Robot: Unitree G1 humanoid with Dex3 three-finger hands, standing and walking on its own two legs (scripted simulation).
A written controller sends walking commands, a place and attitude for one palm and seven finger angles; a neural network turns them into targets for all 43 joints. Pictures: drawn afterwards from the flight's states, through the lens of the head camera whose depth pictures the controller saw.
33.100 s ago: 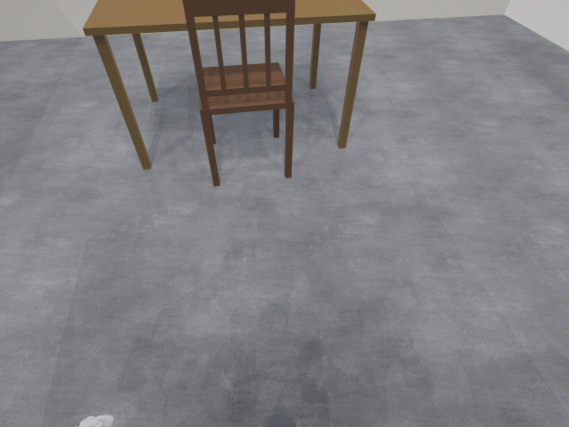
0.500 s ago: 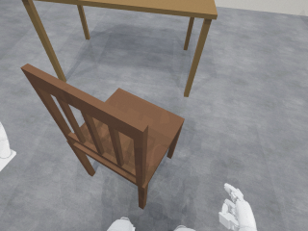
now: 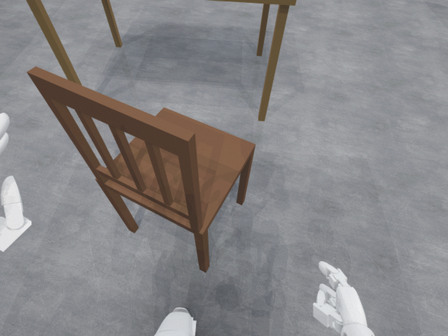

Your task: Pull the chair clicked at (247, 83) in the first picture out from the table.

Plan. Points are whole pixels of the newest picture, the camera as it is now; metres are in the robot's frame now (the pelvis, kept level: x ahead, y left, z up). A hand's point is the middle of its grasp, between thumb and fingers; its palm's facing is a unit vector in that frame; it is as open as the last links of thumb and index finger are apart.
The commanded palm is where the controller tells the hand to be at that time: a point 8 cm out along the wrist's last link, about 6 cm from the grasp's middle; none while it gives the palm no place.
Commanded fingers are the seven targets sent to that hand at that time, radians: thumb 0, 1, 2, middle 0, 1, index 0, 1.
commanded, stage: stop stepping back and stand still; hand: left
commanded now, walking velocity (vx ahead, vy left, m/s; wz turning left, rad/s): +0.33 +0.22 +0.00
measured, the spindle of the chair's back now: (130, 161) +0.50 +0.28 -0.09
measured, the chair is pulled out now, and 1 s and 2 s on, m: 0.68 0.68 0.68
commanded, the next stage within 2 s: let the arm hang, fingers relaxed in 1.14 s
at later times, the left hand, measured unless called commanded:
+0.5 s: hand out of the picture +0.12 +0.28 +0.18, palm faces +0.54 -0.72 -0.44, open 7.4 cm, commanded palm +0.06 +0.30 +0.19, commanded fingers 0.00 0.90 0.90 -0.20 -0.30 -0.20 -0.30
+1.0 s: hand out of the picture +0.16 +0.27 +0.16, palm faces +0.40 -0.78 -0.49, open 7.4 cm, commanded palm +0.10 +0.31 +0.19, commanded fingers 0.00 0.90 0.90 -0.20 -0.30 -0.20 -0.30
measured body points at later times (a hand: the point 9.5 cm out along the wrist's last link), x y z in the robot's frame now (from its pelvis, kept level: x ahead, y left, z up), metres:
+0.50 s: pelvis -0.06 +0.00 +0.00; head -0.07 +0.00 +0.45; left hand +0.08 +0.31 +0.20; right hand +0.10 -0.22 -0.08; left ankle -0.06 +0.12 -0.73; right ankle -0.03 -0.12 -0.73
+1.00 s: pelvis -0.03 +0.01 +0.01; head -0.01 +0.02 +0.46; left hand +0.14 +0.31 +0.19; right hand +0.14 -0.23 -0.07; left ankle -0.06 +0.12 -0.73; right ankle -0.03 -0.12 -0.73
